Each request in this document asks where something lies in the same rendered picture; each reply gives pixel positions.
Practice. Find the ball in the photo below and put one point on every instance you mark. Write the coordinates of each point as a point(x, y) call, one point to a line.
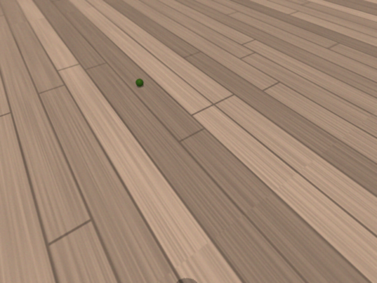
point(139, 82)

